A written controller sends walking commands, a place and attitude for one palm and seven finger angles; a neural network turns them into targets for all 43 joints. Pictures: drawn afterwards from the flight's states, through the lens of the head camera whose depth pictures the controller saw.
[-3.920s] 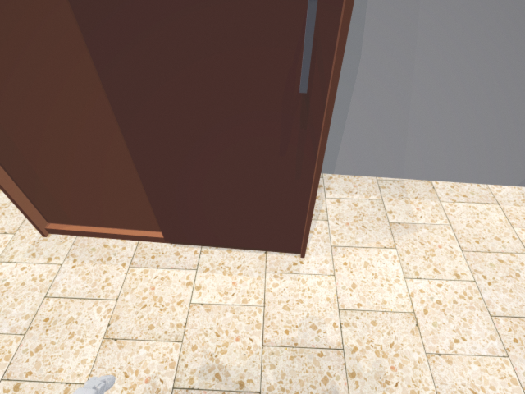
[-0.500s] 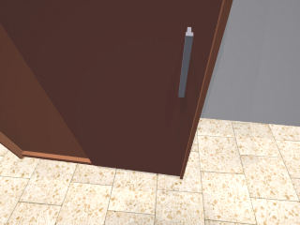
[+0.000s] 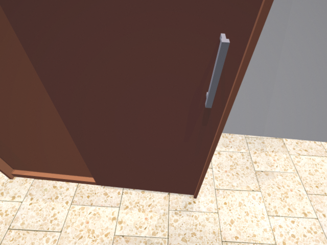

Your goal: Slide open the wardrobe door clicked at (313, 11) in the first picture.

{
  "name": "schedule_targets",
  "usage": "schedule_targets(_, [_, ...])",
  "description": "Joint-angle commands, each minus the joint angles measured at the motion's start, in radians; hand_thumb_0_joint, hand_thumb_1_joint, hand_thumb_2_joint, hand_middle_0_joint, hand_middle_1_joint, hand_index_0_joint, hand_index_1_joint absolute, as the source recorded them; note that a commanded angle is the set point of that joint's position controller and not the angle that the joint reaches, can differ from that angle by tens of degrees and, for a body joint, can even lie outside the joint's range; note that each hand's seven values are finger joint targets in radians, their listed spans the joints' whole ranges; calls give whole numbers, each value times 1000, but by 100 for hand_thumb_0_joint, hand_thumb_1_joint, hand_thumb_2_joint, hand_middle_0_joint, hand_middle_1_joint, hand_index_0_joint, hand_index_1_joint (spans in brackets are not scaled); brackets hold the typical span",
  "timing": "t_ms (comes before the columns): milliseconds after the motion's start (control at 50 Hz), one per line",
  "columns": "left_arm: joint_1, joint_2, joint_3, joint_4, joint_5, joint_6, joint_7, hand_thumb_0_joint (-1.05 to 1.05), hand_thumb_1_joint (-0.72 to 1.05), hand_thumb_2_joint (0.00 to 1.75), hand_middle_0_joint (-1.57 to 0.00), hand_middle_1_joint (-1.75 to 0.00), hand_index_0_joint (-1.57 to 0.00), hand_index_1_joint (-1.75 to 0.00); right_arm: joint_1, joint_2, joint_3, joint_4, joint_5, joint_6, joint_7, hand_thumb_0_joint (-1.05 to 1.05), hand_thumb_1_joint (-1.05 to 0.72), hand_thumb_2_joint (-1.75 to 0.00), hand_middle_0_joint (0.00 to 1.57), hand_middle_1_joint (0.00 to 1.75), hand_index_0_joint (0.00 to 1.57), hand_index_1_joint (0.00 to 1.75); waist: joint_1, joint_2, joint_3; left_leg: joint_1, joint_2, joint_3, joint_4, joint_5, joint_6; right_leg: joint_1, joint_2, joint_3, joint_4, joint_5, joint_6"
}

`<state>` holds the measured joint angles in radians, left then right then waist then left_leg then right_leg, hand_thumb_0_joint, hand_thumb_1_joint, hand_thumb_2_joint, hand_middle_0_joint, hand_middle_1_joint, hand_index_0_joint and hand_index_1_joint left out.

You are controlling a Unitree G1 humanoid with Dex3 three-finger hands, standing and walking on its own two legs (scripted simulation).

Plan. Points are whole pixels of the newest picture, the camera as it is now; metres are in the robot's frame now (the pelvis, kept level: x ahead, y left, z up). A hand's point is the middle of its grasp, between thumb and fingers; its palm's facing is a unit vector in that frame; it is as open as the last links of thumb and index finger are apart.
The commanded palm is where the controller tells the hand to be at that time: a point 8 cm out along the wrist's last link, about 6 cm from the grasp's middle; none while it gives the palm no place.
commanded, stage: come to a stop and stand still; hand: right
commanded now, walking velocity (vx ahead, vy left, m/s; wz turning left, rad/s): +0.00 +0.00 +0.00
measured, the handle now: (215, 74) +0.51 -0.10 +0.17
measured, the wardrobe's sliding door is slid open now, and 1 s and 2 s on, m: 0.00 0.00 0.00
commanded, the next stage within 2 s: look again from close up in 0.08 s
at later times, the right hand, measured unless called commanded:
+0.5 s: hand out of the picture +0.01 -0.23 -0.18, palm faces +0.01 +0.98 -0.20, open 7.4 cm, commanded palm none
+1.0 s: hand out of the picture +0.02 -0.24 -0.18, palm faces -0.02 +0.98 -0.20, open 7.4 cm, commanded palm none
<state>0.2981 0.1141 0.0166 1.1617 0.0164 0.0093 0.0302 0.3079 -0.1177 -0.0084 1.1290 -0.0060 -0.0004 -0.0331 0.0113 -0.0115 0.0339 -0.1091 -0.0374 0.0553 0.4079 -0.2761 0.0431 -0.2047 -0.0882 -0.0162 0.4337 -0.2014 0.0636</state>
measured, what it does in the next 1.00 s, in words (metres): shifts its weight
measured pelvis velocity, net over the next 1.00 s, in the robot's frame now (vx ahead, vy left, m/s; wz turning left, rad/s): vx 0.01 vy -0.06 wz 0.01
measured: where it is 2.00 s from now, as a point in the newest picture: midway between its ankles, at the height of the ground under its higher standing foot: outside the picture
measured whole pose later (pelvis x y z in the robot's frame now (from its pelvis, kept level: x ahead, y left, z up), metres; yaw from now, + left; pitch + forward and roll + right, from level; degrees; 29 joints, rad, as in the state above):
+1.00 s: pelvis +0.01 -0.06 +0.00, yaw +1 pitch +0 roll +0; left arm 0.24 0.18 0.00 1.09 0.01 -0.03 0.02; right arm 0.27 -0.19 0.01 1.09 -0.02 0.00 -0.03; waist 0.00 0.02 0.04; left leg -0.14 0.06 0.01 0.46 -0.31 -0.04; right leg -0.21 0.03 -0.06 0.46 -0.25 -0.05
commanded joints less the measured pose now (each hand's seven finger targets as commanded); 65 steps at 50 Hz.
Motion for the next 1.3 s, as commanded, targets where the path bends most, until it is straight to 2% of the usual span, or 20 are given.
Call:
schedule_targets(0, [63, 81, 10, -23, -5, -9, 13, 0, 90, 90, -20, -30, -20, -30, 71, -107, -20, -26, -1, -18, -10, 0, -90, -90, 20, 30, 20, 30, -2, 22, 28, -85, 144, -108, -110, 231, -11, 50, -22, -1, -21, 142, -43])
schedule_targets(100, [47, 83, 9, -27, -7, -12, 16, 0, 90, 90, -20, -30, -20, -30, 93, -95, -18, -14, -3, -19, -11, 0, -90, -90, 20, 30, 20, 30, -6, 13, 31, -82, 142, -96, -98, 264, -15, 61, -24, 2, -26, 160, -46])
schedule_targets(120, [-98, 104, 6, -116, -12, -37, 4, 0, 90, 90, -20, -30, -20, -30, 193, -133, -22, 12, -20, -55, -49, 0, -90, -90, 20, 30, 20, 30, -70, 107, 63, -73, 237, -228, -87, 902, -100, -92, 0, -46, 254, 42, -29])
schedule_targets(140, [-18, 60, 6, -152, -10, -23, -3, 0, 90, 90, -20, -30, -20, -30, 149, -163, -21, -34, -21, -66, -42, 0, -90, -90, 20, 30, 20, 30, 9, 94, -5, -15, 270, -198, -39, 870, -53, -130, 32, 23, 281, -153, -63])
schedule_targets(160, [-20, 49, 6, -150, -3, -22, -8, 0, 90, 90, -20, -30, -20, -30, 110, -162, -27, -55, -22, -71, -34, 0, -90, -90, 20, 30, 20, 30, -2, 32, -20, -7, 283, -182, -28, 874, -1, -114, 30, -1, 267, -145, -73])
schedule_targets(180, [6, 51, 5, -149, -9, -24, -7, 0, 90, 90, -20, -30, -20, -30, 91, -157, -21, -56, -24, -66, -31, 0, -90, -90, 20, 30, 20, 30, 13, 64, -45, -24, 252, -141, -22, 662, 43, -89, 25, -16, 222, -154, -70])
schedule_targets(220, [52, 66, 3, -146, -9, -34, -10, 0, 90, 90, -20, -30, -20, -30, 63, -133, -13, -79, -19, -59, -27, 0, -90, -90, 20, 30, 20, 30, 28, 95, -64, -71, 190, -115, 15, 401, 39, 2, 41, -6, 82, -25, -65])
schedule_targets(260, [75, 113, 7, -140, -3, -51, -5, 0, 90, 90, -20, -30, -20, -30, 73, -96, -7, -83, -13, -45, -26, 0, -90, -90, 20, 30, 20, 30, 11, -27, -48, -103, 124, -73, 57, 195, 3, 13, -31, 58, 48, 191, -94])
schedule_targets(280, [62, 134, 5, -149, 0, -49, -1, 0, 90, 90, -20, -30, -20, -30, 89, -89, -8, -85, -11, -38, -26, 0, -90, -90, 20, 30, 20, 30, -6, -30, -27, -113, 105, -78, 45, 111, -1, -9, -51, 76, 42, 202, -110])
schedule_targets(300, [38, 132, 2, -149, -1, -47, 1, 0, 90, 90, -20, -30, -20, -30, 82, -96, -5, -81, -13, -29, -24, 0, -90, -90, 20, 30, 20, 30, -10, -109, 15, -112, 99, -68, 46, 41, -5, -50, -44, 97, 8, 161, -116])
schedule_targets(320, [22, 133, 1, -156, -1, -45, 2, 0, 90, 90, -20, -30, -20, -30, 86, -104, -3, -79, -14, -23, -21, 0, -90, -90, 20, 30, 20, 30, -19, -126, 49, -117, 93, -66, 43, 3, -8, -75, -42, 109, -18, 119, -120])
schedule_targets(440, [8, 166, 3, -177, -1, -42, -1, 0, 90, 90, -20, -30, -20, -30, 66, -124, 1, -89, -16, -12, -8, 0, -90, -90, 20, 30, 20, 30, -22, -17, 89, -122, 100, -62, 28, -21, -19, -113, -31, 134, -109, -83, -124])
schedule_targets(540, [0, 189, 3, -179, -1, -47, -3, 0, 90, 90, -20, -30, -20, -30, 51, -153, 0, -102, -16, -11, -4, 0, -90, -90, 20, 30, 20, 30, -27, -24, 40, -101, 112, -58, 28, 9, -24, -78, -31, 135, -125, -52, -128])
schedule_targets(660, [-2, 195, 2, -161, -3, -53, -2, 0, 90, 90, -20, -30, -20, -30, 34, -176, -2, -98, -14, -18, -2, 0, -90, -90, 20, 30, 20, 30, -26, 1, -29, -71, 131, -65, 14, 77, -26, -7, -23, 105, -80, 123, -128])
schedule_targets(880, [-15, 197, 2, -122, -6, -52, -1, 0, 90, 90, -20, -30, -20, -30, 23, -191, -3, -74, -12, -18, -5, 0, -90, -90, 20, 30, 20, 30, -20, 0, -23, -65, 146, -75, 6, 151, -30, 30, -14, 74, -51, 223, -119])
schedule_targets(1020, [-33, 195, 0, -108, -6, -49, -1, 0, 90, 90, -20, -30, -20, -30, 15, -193, -2, -65, -12, -20, -4, 0, -90, -90, 20, 30, 20, 30, -20, 3, -6, -73, 151, -82, -9, 153, -28, 31, -12, 68, -54, 197, -113])
schedule_targets(1060, [-16, 163, -7, -96, -4, -45, 0, 0, 90, 90, -20, -30, -20, -30, 38, -157, 5, -50, -11, -14, -4, 0, -90, -90, 20, 30, 20, 30, -16, 11, -17, -73, 139, -64, -4, 113, -33, 46, -23, 68, -49, 169, -114])
schedule_targets(1180, [5, 214, 22, -104, 7, -25, 12, 0, 90, 90, -20, -30, -20, -30, 41, -147, -11, -77, -26, 12, 13, 0, -90, -90, 20, 30, 20, 30, -3, -58, 58, -202, 84, -4, 99, -45, -32, 22, -114, 160, -103, 15, -161])
schedule_targets(1240, [23, 235, 37, -116, 12, -19, 22, 0, 90, 90, -20, -30, -20, -30, 46, -138, -23, -102, -29, 21, 23, 0, -90, -90, 20, 30, 20, 30, 3, -101, 53, -263, 63, 5, 166, -113, -27, 30, -174, 224, -105, 9, -203])
schedule_targets(1280, [20, 237, 42, -123, 13, -19, 25, 0, 90, 90, -20, -30, -20, -30, 69, -136, -29, -109, -28, 19, 29, 0, -90, -90, 20, 30, 20, 30, -9, -97, 18, -220, 63, -4, 120, -88, -21, 18, -173, 204, -54, 75, -204])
